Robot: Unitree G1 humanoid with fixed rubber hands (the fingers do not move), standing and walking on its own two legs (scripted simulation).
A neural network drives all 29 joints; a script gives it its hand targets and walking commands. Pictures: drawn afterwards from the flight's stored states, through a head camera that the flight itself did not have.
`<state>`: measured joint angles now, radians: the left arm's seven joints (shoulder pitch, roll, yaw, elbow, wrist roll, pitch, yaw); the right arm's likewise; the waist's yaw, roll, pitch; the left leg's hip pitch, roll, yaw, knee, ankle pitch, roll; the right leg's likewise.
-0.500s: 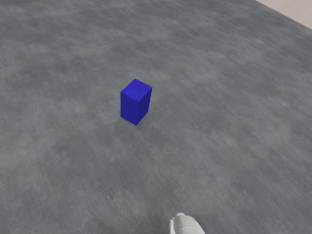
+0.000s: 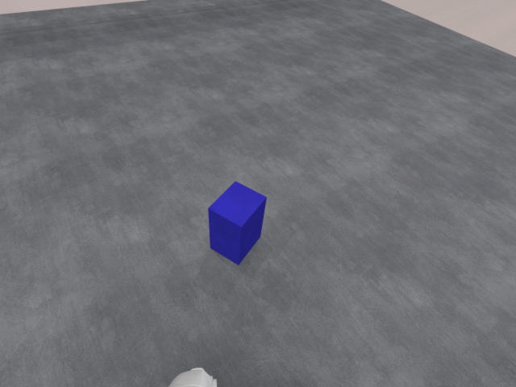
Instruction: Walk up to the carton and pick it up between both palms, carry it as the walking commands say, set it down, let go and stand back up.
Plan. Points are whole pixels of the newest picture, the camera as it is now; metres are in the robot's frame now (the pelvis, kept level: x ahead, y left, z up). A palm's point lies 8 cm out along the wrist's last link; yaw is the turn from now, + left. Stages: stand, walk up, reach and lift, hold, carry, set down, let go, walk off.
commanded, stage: walk up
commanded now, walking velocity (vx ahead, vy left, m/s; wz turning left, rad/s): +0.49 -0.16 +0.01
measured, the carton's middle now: (236, 224) +0.84 +0.03 -0.60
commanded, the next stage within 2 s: none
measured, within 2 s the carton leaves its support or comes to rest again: neither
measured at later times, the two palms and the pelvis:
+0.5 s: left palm (170, 339) +0.21 +0.14 -0.10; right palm (430, 382) +0.16 -0.32 -0.13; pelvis +0.18 -0.09 +0.02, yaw +0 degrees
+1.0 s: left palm (160, 310) +0.27 +0.17 -0.11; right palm (391, 301) +0.30 -0.29 -0.12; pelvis +0.28 -0.05 +0.03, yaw +1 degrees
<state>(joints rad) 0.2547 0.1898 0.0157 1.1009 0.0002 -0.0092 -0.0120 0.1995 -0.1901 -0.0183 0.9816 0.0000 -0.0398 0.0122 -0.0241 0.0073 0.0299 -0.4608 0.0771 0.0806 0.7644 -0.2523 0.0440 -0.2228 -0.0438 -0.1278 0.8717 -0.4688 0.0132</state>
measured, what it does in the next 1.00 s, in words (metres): walks ahead: right foot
